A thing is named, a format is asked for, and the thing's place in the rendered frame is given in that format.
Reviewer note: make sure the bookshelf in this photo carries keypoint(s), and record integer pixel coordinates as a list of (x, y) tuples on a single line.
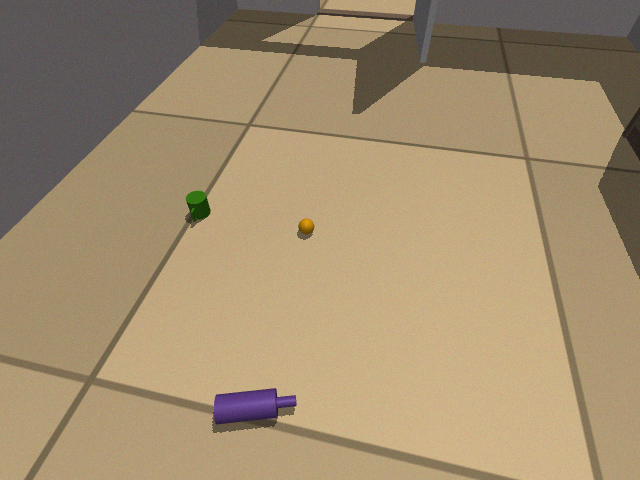
[(632, 133)]

